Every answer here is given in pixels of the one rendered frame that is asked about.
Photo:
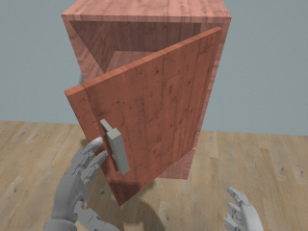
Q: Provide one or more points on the handle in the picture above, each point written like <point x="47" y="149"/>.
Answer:
<point x="117" y="145"/>

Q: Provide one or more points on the cupboard door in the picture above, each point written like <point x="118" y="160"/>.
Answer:
<point x="155" y="103"/>

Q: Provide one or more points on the robot left forearm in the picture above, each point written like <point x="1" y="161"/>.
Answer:
<point x="57" y="224"/>

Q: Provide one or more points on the robot right hand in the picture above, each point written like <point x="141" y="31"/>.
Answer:
<point x="246" y="218"/>

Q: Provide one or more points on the robot left hand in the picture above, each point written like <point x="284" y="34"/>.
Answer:
<point x="74" y="184"/>

